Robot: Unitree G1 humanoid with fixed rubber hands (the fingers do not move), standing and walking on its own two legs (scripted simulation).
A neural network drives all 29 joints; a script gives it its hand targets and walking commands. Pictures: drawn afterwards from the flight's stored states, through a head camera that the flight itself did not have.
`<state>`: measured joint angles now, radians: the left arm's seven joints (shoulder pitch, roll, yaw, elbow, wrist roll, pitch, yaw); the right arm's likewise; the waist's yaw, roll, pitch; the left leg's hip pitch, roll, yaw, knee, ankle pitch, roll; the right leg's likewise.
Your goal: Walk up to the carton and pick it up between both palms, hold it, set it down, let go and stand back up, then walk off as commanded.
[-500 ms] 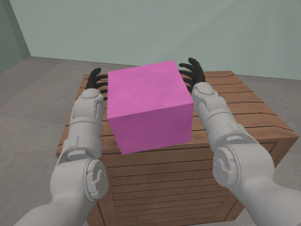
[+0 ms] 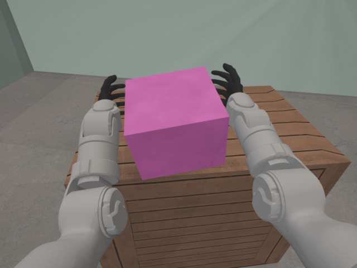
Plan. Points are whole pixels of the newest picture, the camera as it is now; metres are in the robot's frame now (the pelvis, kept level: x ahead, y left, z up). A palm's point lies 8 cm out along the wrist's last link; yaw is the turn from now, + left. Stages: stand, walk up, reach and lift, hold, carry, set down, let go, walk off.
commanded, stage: hold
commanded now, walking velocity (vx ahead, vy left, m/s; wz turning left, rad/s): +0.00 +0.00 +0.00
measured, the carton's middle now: (174, 121) +0.38 +0.02 +0.19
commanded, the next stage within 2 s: none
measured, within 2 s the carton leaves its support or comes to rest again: neither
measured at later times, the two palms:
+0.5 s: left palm (108, 105) +0.38 +0.16 +0.24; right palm (236, 93) +0.39 -0.12 +0.26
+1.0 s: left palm (111, 103) +0.39 +0.16 +0.24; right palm (239, 93) +0.39 -0.12 +0.26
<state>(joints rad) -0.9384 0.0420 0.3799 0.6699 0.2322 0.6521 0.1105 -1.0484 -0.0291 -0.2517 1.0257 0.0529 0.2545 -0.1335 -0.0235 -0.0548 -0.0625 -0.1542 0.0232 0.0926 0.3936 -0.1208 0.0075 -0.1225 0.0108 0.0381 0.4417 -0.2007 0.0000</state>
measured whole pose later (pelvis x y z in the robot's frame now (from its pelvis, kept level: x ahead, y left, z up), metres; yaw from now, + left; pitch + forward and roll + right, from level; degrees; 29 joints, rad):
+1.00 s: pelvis +0.00 +0.00 +0.00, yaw +0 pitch -7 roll +0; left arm -0.94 0.05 0.37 0.64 0.23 0.70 0.10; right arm -1.07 -0.03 -0.25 0.97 0.07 0.35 -0.15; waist -0.05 -0.05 -0.08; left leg -0.15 0.02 0.09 0.39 -0.12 0.01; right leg -0.12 0.01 0.04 0.44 -0.20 0.00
